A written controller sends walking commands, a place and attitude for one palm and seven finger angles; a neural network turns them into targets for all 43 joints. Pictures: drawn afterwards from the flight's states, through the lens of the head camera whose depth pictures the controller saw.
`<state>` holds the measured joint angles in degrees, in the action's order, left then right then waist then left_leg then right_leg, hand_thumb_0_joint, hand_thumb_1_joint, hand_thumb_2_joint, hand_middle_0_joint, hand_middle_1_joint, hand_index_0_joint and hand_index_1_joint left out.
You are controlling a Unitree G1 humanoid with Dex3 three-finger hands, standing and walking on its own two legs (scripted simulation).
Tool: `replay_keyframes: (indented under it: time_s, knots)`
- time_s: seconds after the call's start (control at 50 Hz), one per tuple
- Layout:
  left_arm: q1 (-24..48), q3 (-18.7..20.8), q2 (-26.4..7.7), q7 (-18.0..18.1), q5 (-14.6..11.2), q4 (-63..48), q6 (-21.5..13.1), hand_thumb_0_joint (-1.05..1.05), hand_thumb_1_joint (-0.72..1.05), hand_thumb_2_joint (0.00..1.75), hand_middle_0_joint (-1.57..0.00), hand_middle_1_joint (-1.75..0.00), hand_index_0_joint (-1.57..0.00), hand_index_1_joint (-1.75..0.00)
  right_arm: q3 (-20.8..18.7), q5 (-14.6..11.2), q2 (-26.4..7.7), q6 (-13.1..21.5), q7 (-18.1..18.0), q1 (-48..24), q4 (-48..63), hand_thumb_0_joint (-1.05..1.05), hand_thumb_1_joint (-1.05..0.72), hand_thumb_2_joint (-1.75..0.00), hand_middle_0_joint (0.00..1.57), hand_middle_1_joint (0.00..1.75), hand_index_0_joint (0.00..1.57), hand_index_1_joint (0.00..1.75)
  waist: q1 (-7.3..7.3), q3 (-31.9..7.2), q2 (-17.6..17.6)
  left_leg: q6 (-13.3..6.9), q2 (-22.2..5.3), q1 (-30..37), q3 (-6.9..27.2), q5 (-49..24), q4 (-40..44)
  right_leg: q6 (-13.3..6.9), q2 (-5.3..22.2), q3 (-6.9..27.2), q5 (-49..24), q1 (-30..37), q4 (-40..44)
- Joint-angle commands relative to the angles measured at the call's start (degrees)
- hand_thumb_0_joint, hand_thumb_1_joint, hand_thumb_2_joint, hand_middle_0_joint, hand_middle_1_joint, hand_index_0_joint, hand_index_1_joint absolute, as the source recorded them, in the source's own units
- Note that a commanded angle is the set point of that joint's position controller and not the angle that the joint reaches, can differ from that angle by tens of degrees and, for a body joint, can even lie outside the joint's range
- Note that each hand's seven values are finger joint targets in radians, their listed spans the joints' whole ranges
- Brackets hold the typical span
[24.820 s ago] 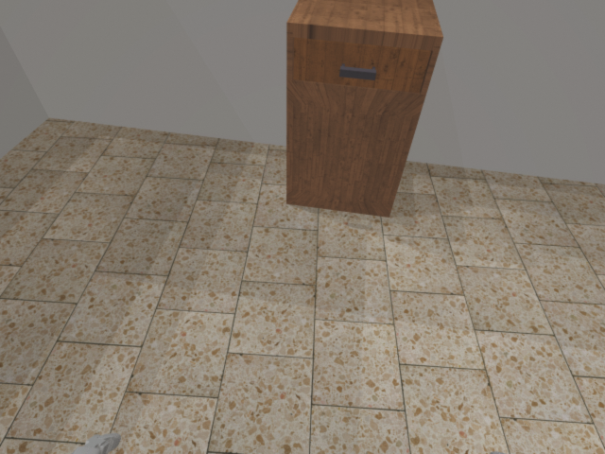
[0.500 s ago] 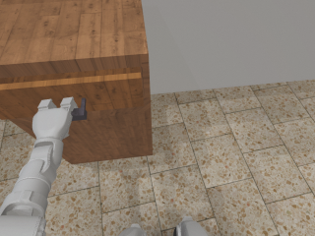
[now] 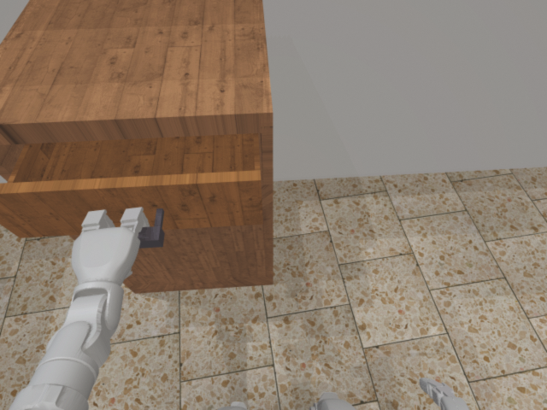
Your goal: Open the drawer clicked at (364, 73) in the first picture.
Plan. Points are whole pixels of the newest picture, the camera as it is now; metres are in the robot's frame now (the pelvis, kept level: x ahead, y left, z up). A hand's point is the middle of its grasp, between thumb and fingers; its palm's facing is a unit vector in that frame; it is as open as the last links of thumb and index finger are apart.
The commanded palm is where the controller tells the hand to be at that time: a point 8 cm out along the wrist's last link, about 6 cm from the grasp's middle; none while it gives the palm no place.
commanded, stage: pull the drawer open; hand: left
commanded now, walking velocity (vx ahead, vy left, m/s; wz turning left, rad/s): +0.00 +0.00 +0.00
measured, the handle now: (126, 227) +0.39 +0.27 -0.02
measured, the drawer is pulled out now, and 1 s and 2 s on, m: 0.10 0.21 0.30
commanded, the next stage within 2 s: open the thumb to release the handle in 1.90 s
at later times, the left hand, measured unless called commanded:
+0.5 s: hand (116, 298) +0.28 +0.26 -0.04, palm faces -0.03 -0.04 -1.00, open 6.0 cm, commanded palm +0.24 +0.26 +0.01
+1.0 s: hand (110, 337) +0.22 +0.25 -0.04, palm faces -0.03 -0.04 -1.00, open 5.9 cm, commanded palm +0.18 +0.26 +0.01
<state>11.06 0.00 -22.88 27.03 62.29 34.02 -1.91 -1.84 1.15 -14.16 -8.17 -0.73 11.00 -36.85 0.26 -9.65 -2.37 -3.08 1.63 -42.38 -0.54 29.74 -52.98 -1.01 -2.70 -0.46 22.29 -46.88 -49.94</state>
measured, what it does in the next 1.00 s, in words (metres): stands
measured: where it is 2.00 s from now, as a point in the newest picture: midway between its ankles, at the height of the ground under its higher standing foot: outside the picture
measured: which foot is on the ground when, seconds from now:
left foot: down 0.00-1.00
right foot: down 0.00-1.00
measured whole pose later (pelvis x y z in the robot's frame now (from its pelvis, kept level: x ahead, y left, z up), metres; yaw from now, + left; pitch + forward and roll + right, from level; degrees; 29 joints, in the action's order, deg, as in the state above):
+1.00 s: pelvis +0.00 -0.01 +0.00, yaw +0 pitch +16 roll -1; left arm -14.8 -0.1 -20.7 30.9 62.2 13.6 -1.1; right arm -1.0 1.5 -13.2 -4.6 -0.9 7.0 -34.8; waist -1.4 -9.2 -1.7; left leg -2.2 1.5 -39.5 -1.2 30.9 -54.6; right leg -1.9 -2.9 0.1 24.1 -45.2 -53.4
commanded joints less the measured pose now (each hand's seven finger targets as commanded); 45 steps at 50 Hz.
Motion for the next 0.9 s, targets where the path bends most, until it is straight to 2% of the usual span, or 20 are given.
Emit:
replay_keyframes:
  time_s: [0.0,0.02,0.04,0.08,0.14,0.24,0.28,0.42,0.48,0.54,0.62,0.64,0.66,0.68,0.7,0.74,0.76,0.8,0.82,0.88]
  knots:
    - [3.28,5.43,-9.90,1.72,-1.43,-9.37,0.51,0.00,0.90,0.90,-0.40,-1.35,-0.40,-1.35,-3.23,0.11,-8.19,2.04,-0.91,1.29,5.60,0.00,-0.90,-0.90,0.20,0.30,0.20,0.30,-1.13,-17.66,0.07,2.41,-1.07,9.18,1.60,-33.64,5.55,-1.86,0.03,-0.26,-23.91,15.80,2.92]
    - [4.14,6.06,-10.74,1.91,-1.46,-10.37,0.24,0.00,0.90,0.90,-0.40,-1.35,-0.40,-1.35,-3.23,0.16,-8.29,2.21,-1.03,1.27,5.54,0.00,-0.90,-0.90,0.20,0.30,0.20,0.30,-0.87,-17.71,1.16,2.27,-1.05,8.54,1.66,-32.48,5.61,-1.83,0.09,-0.12,-24.02,16.28,2.89]
    - [1.90,6.96,-11.33,1.98,-1.47,-9.62,0.35,0.00,0.90,0.90,-0.40,-1.35,-0.40,-1.35,-3.09,0.18,-8.29,2.27,-1.08,0.85,5.61,0.00,-0.90,-0.90,0.20,0.30,0.20,0.30,-1.59,-17.16,1.57,2.06,-0.66,7.47,1.28,-30.82,5.76,-1.89,0.07,0.14,-23.82,17.14,2.91]
    - [0.47,7.68,-11.81,2.42,-1.28,-12.07,0.09,0.00,0.90,0.90,-0.40,-1.35,-0.40,-1.35,-3.15,0.28,-8.11,2.52,-1.11,0.41,5.95,0.00,-0.90,-0.90,0.20,0.30,0.20,0.30,-2.22,-18.87,-0.28,2.19,-0.75,8.41,1.37,-32.27,5.71,-1.97,0.24,0.44,-24.69,17.66,2.42]
    - [-1.80,6.66,-10.13,2.85,-1.43,-13.16,0.32,0.00,0.90,0.90,-0.40,-1.35,-0.40,-1.35,-3.24,0.17,-8.07,2.95,-1.02,-0.04,6.05,0.00,-0.90,-0.90,0.20,0.30,0.20,0.30,-1.63,-17.43,0.49,2.25,-0.76,8.58,1.45,-31.23,5.64,-1.95,0.09,0.19,-23.60,16.50,2.71]
    - [-4.08,8.15,-11.33,3.15,-1.67,-13.46,0.52,0.00,0.90,0.90,-0.40,-1.35,-0.40,-1.35,-3.00,0.22,-8.02,3.38,-1.29,-1.02,6.11,0.00,-0.90,-0.90,0.20,0.30,0.20,0.30,-2.08,-16.03,1.64,1.84,-0.10,5.77,1.05,-25.86,5.85,-1.98,0.18,0.66,-21.77,17.53,2.69]
    - [-4.55,8.75,-12.00,3.45,-1.57,-15.16,0.52,0.00,0.90,0.90,-0.40,-1.35,-0.40,-1.35,-3.00,0.25,-7.91,3.49,-1.34,-1.37,6.29,0.00,-0.90,-0.90,0.20,0.30,0.20,0.30,-2.42,-16.90,-0.19,1.89,-0.02,6.59,0.89,-26.66,5.62,-2.06,0.30,0.93,-22.52,17.65,2.41]
    - [-12.17,7.69,-9.39,3.95,-2.16,-17.63,1.34,0.00,0.90,0.90,-0.40,-1.35,-0.40,-1.35,-2.91,0.08,-7.66,4.27,-1.14,-2.55,7.42,0.00,-0.90,-0.90,0.20,0.30,0.20,0.30,-2.72,-15.37,1.41,2.10,-0.05,6.79,1.20,-27.01,5.91,-1.99,0.15,0.62,-22.12,17.52,2.60]
    - [-12.15,9.04,-10.87,4.24,-1.95,-19.61,1.24,0.00,0.90,0.90,-0.40,-1.35,-0.40,-1.35,-2.77,0.16,-7.68,4.37,-1.21,-3.16,7.55,0.00,-0.90,-0.90,0.20,0.30,0.20,0.30,-2.95,-15.63,0.90,2.03,-0.04,7.09,1.24,-26.20,5.94,-2.11,0.24,0.86,-21.59,17.48,2.38]
    - [-15.95,8.88,-9.76,4.49,-2.07,-20.62,1.31,0.00,0.90,0.90,-0.40,-1.35,-0.40,-1.35,-2.83,0.16,-7.39,4.86,-1.14,-3.70,7.87,0.00,-0.90,-0.90,0.20,0.30,0.20,0.30,-3.18,-15.14,1.82,2.10,0.10,6.84,1.13,-26.07,5.81,-2.07,0.20,1.15,-22.15,17.73,2.49]
    - [-21.00,8.53,-8.54,5.18,-2.06,-23.45,1.41,0.00,0.90,0.90,-0.40,-1.35,-0.40,-1.35,-2.66,0.21,-7.09,5.21,-0.88,-4.69,8.60,0.00,-0.90,-0.90,0.20,0.30,0.20,0.30,-3.48,-14.67,0.38,2.37,0.03,7.88,1.30,-27.39,5.67,-2.21,0.15,0.99,-22.51,17.17,2.12]
    - [-20.49,8.08,-8.14,5.22,-2.05,-23.43,1.62,0.00,0.90,0.90,-0.40,-1.35,-0.40,-1.35,-2.63,0.24,-7.16,5.29,-0.87,-4.90,8.54,0.00,-0.90,-0.90,0.20,0.30,0.20,0.30,-2.90,-13.50,1.17,2.29,0.10,7.42,1.24,-25.94,5.55,-2.15,0.12,1.01,-21.78,16.50,2.46]
    - [-19.85,9.47,-9.47,5.31,-2.08,-24.32,1.59,0.00,0.90,0.90,-0.40,-1.35,-0.40,-1.35,-2.45,0.26,-7.34,5.13,-0.90,-5.36,8.52,0.00,-0.90,-0.90,0.20,0.30,0.20,0.30,-3.25,-13.55,1.06,2.37,-0.01,7.41,1.67,-26.24,5.65,-2.41,0.04,0.99,-21.15,16.15,2.13]
    - [-20.44,8.87,-9.08,5.58,-1.43,-24.81,1.67,0.00,0.90,0.90,-0.40,-1.35,-0.40,-1.35,-2.47,0.33,-7.11,5.19,-0.94,-5.45,8.76,0.00,-0.90,-0.90,0.20,0.30,0.20,0.30,-3.41,-13.45,-0.30,2.43,0.02,7.94,1.49,-25.94,5.73,-2.34,0.10,0.88,-20.20,15.67,2.01]
    - [-20.42,7.45,-7.45,5.73,-1.42,-24.81,1.89,0.00,0.90,0.90,-0.40,-1.35,-0.40,-1.35,-2.54,0.36,-7.00,5.38,-0.92,-5.47,8.86,0.00,-0.90,-0.90,0.20,0.30,0.20,0.30,-2.66,-12.33,0.07,2.38,-0.02,7.95,1.47,-24.95,5.66,-2.28,0.08,0.50,-19.38,14.82,2.32]
    - [-20.51,7.45,-7.35,5.97,-1.25,-25.25,2.09,0.00,0.90,0.90,-0.40,-1.35,-0.40,-1.35,-2.56,0.44,-7.04,5.61,-0.95,-5.57,8.81,0.00,-0.90,-0.90,0.20,0.30,0.20,0.30,-2.71,-12.42,0.32,2.45,-0.04,8.05,1.56,-24.46,5.57,-2.28,0.03,0.28,-18.47,14.34,2.20]
    - [-19.90,8.57,-8.59,6.10,-1.36,-26.00,2.15,0.00,0.90,0.90,-0.40,-1.35,-0.40,-1.35,-2.44,0.56,-7.26,5.56,-1.05,-6.05,8.80,0.00,-0.90,-0.90,0.20,0.30,0.20,0.30,-2.88,-12.85,0.49,2.45,-0.04,8.00,1.76,-25.07,5.47,-2.44,0.00,0.49,-18.79,14.49,1.96]
    - [-23.38,8.93,-8.49,6.33,-1.29,-25.55,2.29,0.00,0.90,0.90,-0.40,-1.35,-0.40,-1.35,-2.37,0.64,-6.82,5.74,-1.04,-6.04,8.94,0.00,-0.90,-0.90,0.20,0.30,0.20,0.30,-3.64,-13.53,0.91,2.54,0.20,8.08,1.56,-24.93,5.32,-2.33,0.07,0.77,-19.51,15.61,1.72]
    - [-22.90,7.71,-7.39,6.20,-1.33,-25.92,2.42,0.00,0.90,0.90,-0.40,-1.35,-0.40,-1.35,-2.33,0.53,-6.77,5.84,-1.08,-6.33,9.01,0.00,-0.90,-0.90,0.20,0.30,0.20,0.30,-3.16,-13.00,0.62,2.51,0.24,7.89,1.48,-24.46,5.27,-2.30,0.10,0.70,-19.46,15.06,1.89]
    - [-24.58,9.23,-8.96,6.30,-1.28,-27.53,2.26,0.00,0.90,0.90,-0.40,-1.35,-0.40,-1.35,-2.19,0.54,-6.72,5.83,-1.13,-6.68,9.17,0.00,-0.90,-0.90,0.20,0.30,0.20,0.30,-3.90,-14.35,0.85,2.53,0.28,8.30,1.56,-25.74,5.08,-2.38,0.13,1.10,-20.79,16.08,1.37]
